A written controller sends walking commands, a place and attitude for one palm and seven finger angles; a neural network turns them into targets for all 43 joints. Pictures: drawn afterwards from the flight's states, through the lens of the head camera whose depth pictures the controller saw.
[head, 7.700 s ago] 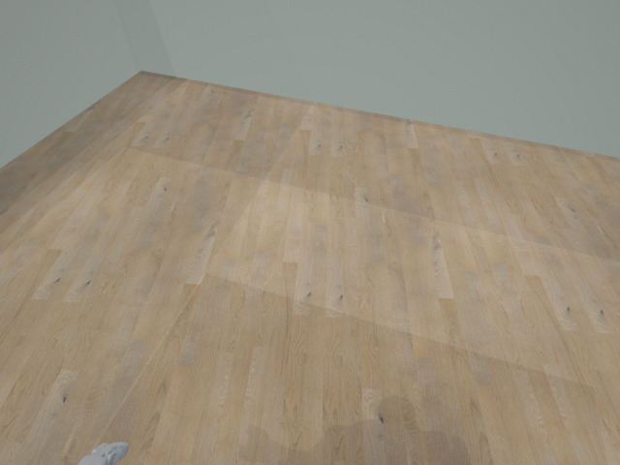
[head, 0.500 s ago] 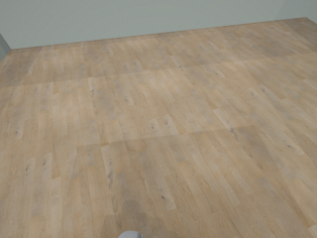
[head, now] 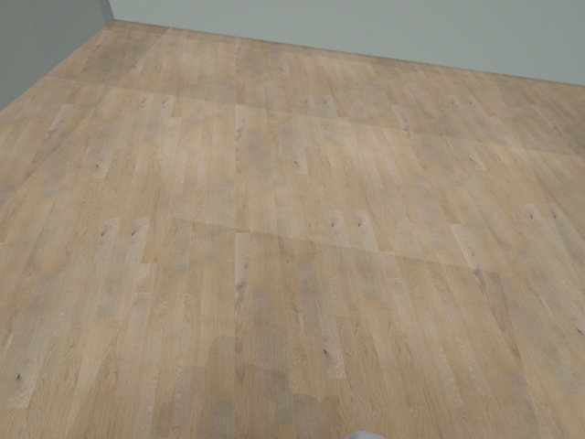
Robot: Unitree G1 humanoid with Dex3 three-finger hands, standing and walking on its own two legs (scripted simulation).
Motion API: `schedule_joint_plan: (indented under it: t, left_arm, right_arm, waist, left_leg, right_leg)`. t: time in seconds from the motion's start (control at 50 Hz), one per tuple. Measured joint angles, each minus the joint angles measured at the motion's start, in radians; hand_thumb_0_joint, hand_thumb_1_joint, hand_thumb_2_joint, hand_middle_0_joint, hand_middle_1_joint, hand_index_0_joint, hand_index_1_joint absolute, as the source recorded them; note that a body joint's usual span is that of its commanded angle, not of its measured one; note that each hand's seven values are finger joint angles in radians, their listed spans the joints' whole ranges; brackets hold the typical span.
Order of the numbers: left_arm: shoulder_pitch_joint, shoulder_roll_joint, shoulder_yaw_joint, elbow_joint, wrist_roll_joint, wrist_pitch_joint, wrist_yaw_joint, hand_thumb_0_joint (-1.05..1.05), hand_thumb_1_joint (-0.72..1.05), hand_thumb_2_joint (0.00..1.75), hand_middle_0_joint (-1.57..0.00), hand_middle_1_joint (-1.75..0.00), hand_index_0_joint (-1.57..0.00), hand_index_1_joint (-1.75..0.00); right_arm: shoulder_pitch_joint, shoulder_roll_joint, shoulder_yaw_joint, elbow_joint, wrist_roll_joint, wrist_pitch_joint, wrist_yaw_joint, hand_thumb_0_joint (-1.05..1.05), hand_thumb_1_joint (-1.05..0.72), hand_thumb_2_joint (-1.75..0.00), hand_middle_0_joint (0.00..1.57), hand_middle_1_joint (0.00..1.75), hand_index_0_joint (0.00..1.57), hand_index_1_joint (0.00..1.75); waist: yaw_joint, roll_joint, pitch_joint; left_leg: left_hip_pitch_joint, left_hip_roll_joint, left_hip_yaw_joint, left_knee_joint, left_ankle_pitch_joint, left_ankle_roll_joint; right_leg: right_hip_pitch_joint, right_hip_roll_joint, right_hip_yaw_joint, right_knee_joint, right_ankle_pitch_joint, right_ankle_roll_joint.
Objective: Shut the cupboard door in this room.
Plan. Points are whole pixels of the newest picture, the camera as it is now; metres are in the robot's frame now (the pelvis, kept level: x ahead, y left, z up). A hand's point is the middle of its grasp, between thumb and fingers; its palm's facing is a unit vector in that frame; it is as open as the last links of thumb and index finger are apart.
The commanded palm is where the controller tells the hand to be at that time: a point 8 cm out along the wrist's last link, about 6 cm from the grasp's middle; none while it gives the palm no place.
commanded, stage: turn or walk to find it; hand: left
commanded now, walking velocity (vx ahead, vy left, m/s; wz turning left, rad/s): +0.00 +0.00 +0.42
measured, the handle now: out of the picture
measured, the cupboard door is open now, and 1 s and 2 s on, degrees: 53 53 53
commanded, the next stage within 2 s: stand and wait in 1.82 s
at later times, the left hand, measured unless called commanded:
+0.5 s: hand out of the picture +0.02 +0.14 -0.15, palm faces +0.24 -0.93 -0.27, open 7.3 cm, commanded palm none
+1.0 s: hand out of the picture -0.13 +0.21 -0.18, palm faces +0.48 -0.85 -0.23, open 7.3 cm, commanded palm none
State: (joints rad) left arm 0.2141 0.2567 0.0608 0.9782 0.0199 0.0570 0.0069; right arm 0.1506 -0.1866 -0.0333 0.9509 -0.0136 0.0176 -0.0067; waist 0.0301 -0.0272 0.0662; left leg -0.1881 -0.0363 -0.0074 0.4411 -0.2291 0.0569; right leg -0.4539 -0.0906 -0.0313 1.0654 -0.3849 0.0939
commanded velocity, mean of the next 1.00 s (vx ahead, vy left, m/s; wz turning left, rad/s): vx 0.00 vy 0.00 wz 0.42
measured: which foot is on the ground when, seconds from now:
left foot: down 0.00-0.26, up 0.28-0.74, down 0.76-1.00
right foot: up 0.00-0.24, down 0.26-0.78, up 0.80-1.00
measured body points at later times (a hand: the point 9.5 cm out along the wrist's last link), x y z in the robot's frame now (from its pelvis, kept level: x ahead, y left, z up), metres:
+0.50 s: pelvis -0.03 -0.06 +0.00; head +0.00 -0.09 +0.45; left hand +0.00 +0.19 -0.12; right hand +0.03 -0.31 -0.17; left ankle -0.10 +0.10 -0.65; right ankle -0.01 -0.14 -0.74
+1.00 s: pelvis -0.07 +0.00 +0.00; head -0.06 +0.03 +0.45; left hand -0.15 +0.25 -0.16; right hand +0.13 -0.18 -0.13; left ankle -0.11 +0.07 -0.74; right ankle -0.02 -0.16 -0.66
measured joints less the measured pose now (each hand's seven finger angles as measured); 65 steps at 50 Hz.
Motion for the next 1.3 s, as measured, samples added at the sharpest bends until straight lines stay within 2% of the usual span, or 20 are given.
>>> schedule_joint_plan:
  t: [0.18,0.22,0.26,0.28,0.32,0.36,0.4,0.48,0.6,0.7,0.76,0.78,0.8,0.84,0.92,1.0,1.08,1.18,1.24,1.3]
  left_arm:
    - [-0.085,-0.039,-0.012,-0.051,-0.007,-0.006,0.005,0.0,0.91,0.89,-0.2,-0.3,-0.2,-0.3]
    - [-0.099,-0.05,-0.016,-0.064,-0.01,-0.014,0.005,0.0,0.91,0.89,-0.2,-0.3,-0.2,-0.3]
    - [-0.102,-0.058,-0.022,-0.078,-0.011,-0.03,0.005,0.0,0.91,0.89,-0.2,-0.3,-0.2,-0.3]
    - [-0.104,-0.069,-0.024,-0.079,-0.008,-0.039,0.008,0.0,0.91,0.89,-0.2,-0.3,-0.2,-0.3]
    - [-0.094,-0.085,-0.035,-0.085,-0.003,-0.047,0.009,0.0,0.91,0.89,-0.2,-0.3,-0.2,-0.3]
    - [-0.076,-0.097,-0.038,-0.085,-0.004,-0.045,0.011,0.0,0.91,0.89,-0.21,-0.3,-0.21,-0.3]
    - [-0.058,-0.105,-0.039,-0.079,-0.005,-0.043,0.011,0.0,0.91,0.89,-0.21,-0.3,-0.21,-0.3]
    - [-0.03,-0.113,-0.04,-0.061,-0.004,-0.047,0.012,0.0,0.91,0.89,-0.21,-0.3,-0.21,-0.3]
    - [0.008,-0.103,-0.033,-0.041,0.004,-0.054,0.013,0.0,0.92,0.89,-0.21,-0.3,-0.21,-0.3]
    - [0.032,-0.069,-0.021,-0.02,0.013,-0.048,0.009,0.0,0.91,0.89,-0.21,-0.3,-0.21,-0.3]
    - [0.049,-0.043,-0.013,-0.005,0.008,-0.039,0.007,0.0,0.91,0.89,-0.21,-0.3,-0.21,-0.3]
    - [0.051,-0.029,-0.007,0.001,0.003,-0.031,0.006,0.0,0.91,0.89,-0.21,-0.3,-0.21,-0.3]
    - [0.052,-0.016,-0.003,0.007,0.0,-0.019,0.008,0.0,0.91,0.89,-0.21,-0.3,-0.21,-0.3]
    - [0.053,-0.001,0.0,0.017,0.001,0.005,0.012,0.0,0.91,0.89,-0.21,-0.3,-0.2,-0.3]
    - [0.029,0.005,0.003,0.025,0.0,0.014,0.004,0.01,0.91,0.89,-0.2,-0.3,-0.2,-0.3]
    - [0.001,0.004,0.002,0.003,-0.001,-0.001,0.0,0.01,0.91,0.89,-0.2,-0.3,-0.2,-0.3]
    - [-0.029,-0.004,0.0,-0.015,-0.002,-0.003,0.002,0.0,0.91,0.89,-0.2,-0.3,-0.2,-0.3]
    - [-0.066,-0.024,-0.006,-0.036,-0.005,0.0,0.006,0.0,0.91,0.89,-0.2,-0.3,-0.2,-0.3]
    - [-0.086,-0.043,-0.014,-0.053,-0.009,-0.007,0.006,0.0,0.91,0.89,-0.2,-0.3,-0.2,-0.3]
    - [-0.091,-0.058,-0.021,-0.072,-0.012,-0.028,0.004,0.0,0.91,0.89,-0.2,-0.3,-0.2,-0.3]
  right_arm:
    - [0.069,-0.006,-0.017,0.014,-0.011,0.017,0.003,0.01,-0.9,-0.9,0.2,0.3,0.2,0.3]
    - [0.085,-0.012,-0.023,0.02,-0.012,0.022,0.004,0.01,-0.9,-0.9,0.2,0.3,0.2,0.3]
    - [0.105,-0.019,-0.029,0.026,-0.007,0.027,0.005,0.01,-0.9,-0.9,0.2,0.3,0.2,0.3]
    - [0.11,-0.028,-0.035,0.032,-0.003,0.029,0.006,0.01,-0.9,-0.9,0.2,0.3,0.2,0.3]
    - [0.12,-0.039,-0.045,0.041,-0.003,0.042,0.006,0.01,-0.9,-0.9,0.2,0.3,0.2,0.3]
    - [0.129,-0.049,-0.054,0.049,-0.008,0.057,0.011,0.01,-0.9,-0.9,0.2,0.3,0.2,0.3]
    - [0.134,-0.059,-0.06,0.056,-0.011,0.063,0.016,0.01,-0.9,-0.9,0.2,0.3,0.2,0.3]
    - [0.141,-0.071,-0.065,0.063,-0.011,0.064,0.021,0.01,-0.91,-0.9,0.2,0.29,0.2,0.3]
    - [0.114,-0.07,-0.058,0.075,-0.009,0.073,0.019,0.01,-0.91,-0.9,0.2,0.29,0.2,0.3]
    - [0.053,-0.058,-0.041,0.058,0.001,0.058,0.016,0.01,-0.91,-0.9,0.2,0.29,0.19,0.3]
    - [0.019,-0.054,-0.032,0.033,0.005,0.036,0.017,0.01,-0.91,-0.9,0.2,0.29,0.2,0.3]
    - [0.006,-0.045,-0.031,0.028,0.003,0.026,0.017,0.01,-0.91,-0.9,0.2,0.29,0.2,0.3]
    - [-0.006,-0.036,-0.027,0.022,0.001,0.019,0.017,0.01,-0.91,-0.9,0.2,0.29,0.2,0.3]
    - [-0.018,-0.023,-0.017,0.008,-0.001,0.008,0.015,0.01,-0.91,-0.9,0.2,0.29,0.2,0.3]
    - [-0.019,-0.011,-0.005,-0.004,-0.002,-0.001,0.001,0.01,-0.9,-0.9,0.2,0.3,0.2,0.3]
    - [-0.007,-0.001,0.001,-0.003,0.001,-0.005,0.0,0.01,-0.9,-0.9,0.2,0.3,0.2,0.3]
    - [0.019,0.007,-0.002,0.001,0.001,-0.003,0.002,0.01,-0.9,-0.9,0.2,0.3,0.2,0.3]
    - [0.059,0.005,-0.012,0.01,-0.007,0.007,0.004,0.01,-0.9,-0.9,0.2,0.3,0.2,0.3]
    - [0.081,-0.006,-0.02,0.02,-0.011,0.017,0.005,0.01,-0.9,-0.9,0.2,0.3,0.2,0.3]
    - [0.106,-0.018,-0.029,0.03,-0.008,0.026,0.006,0.01,-0.9,-0.9,0.2,0.3,0.2,0.3]
  waist:
    - [-0.056,0.041,0.004]
    - [-0.065,0.053,0.004]
    - [-0.068,0.059,-0.002]
    - [-0.068,0.08,0.002]
    - [-0.073,0.095,0.003]
    - [-0.073,0.095,-0.004]
    - [-0.072,0.095,-0.008]
    - [-0.072,0.093,-0.009]
    - [-0.045,0.069,0.0]
    - [-0.012,0.033,0.02]
    - [-0.003,0.019,0.021]
    - [0.001,-0.004,0.025]
    - [0.009,-0.022,0.028]
    - [0.015,-0.028,0.025]
    - [0.006,-0.008,0.016]
    - [0.004,-0.002,0.011]
    - [-0.008,0.0,0.003]
    - [-0.039,0.018,0.0]
    - [-0.059,0.041,0.002]
    - [-0.065,0.058,-0.004]
  left_leg:
    - [-0.059,-0.03,-0.066,0.019,0.027,-0.016]
    - [-0.082,-0.036,-0.084,0.036,0.029,-0.028]
    - [-0.115,-0.048,-0.099,0.072,0.021,-0.045]
    - [-0.133,-0.039,-0.109,0.109,0.0,-0.049]
    - [-0.192,-0.042,-0.102,0.277,-0.153,-0.065]
    - [-0.251,-0.041,-0.08,0.476,-0.197,-0.077]
    - [-0.289,-0.019,-0.063,0.625,-0.167,-0.09]
    - [-0.303,0.033,-0.055,0.734,-0.107,-0.118]
    - [-0.242,0.078,-0.034,0.632,-0.152,-0.138]
    - [-0.146,0.079,0.029,0.382,-0.216,-0.126]
    - [-0.064,0.069,0.064,0.172,-0.11,-0.107]
    - [-0.057,0.053,0.073,0.154,-0.102,-0.08]
    - [-0.061,0.041,0.078,0.164,-0.108,-0.055]
    - [-0.056,0.04,0.076,0.161,-0.112,-0.025]
    - [-0.025,0.036,0.043,0.077,-0.059,-0.011]
    - [-0.001,0.018,0.022,0.009,-0.011,-0.005]
    - [0.002,-0.003,0.004,-0.013,0.011,-0.003]
    - [-0.022,-0.018,-0.024,0.0,0.021,-0.013]
    - [-0.051,-0.022,-0.047,0.025,0.022,-0.029]
    - [-0.097,-0.031,-0.069,0.077,0.011,-0.053]
  right_leg:
    - [0.09,0.042,0.013,-0.236,-0.054,-0.011]
    - [0.131,0.057,0.011,-0.337,-0.026,-0.02]
    - [0.195,0.065,0.003,-0.493,0.066,-0.037]
    - [0.205,0.076,-0.013,-0.515,0.087,-0.076]
    - [0.209,0.072,-0.039,-0.505,0.083,-0.119]
    - [0.226,0.056,-0.061,-0.522,0.082,-0.131]
    - [0.246,0.047,-0.079,-0.55,0.094,-0.131]
    - [0.268,0.032,-0.124,-0.58,0.108,-0.132]
    - [0.262,0.003,-0.179,-0.571,0.102,-0.124]
    - [0.235,-0.034,-0.213,-0.523,0.086,-0.101]
    - [0.208,-0.058,-0.237,-0.455,0.057,-0.075]
    - [0.188,-0.079,-0.227,-0.412,0.042,-0.066]
    - [0.161,-0.082,-0.189,-0.348,-0.029,-0.053]
    - [0.103,-0.053,-0.116,-0.199,-0.126,-0.04]
    - [0.025,-0.014,-0.043,-0.002,-0.076,-0.022]
    - [-0.008,-0.01,-0.006,0.047,-0.006,-0.003]
    - [-0.004,-0.006,0.01,0.014,0.013,0.009]
    - [0.04,0.015,0.011,-0.113,-0.034,0.003]
    - [0.093,0.037,0.006,-0.249,-0.046,-0.01]
    - [0.182,0.053,-0.006,-0.469,0.064,-0.033]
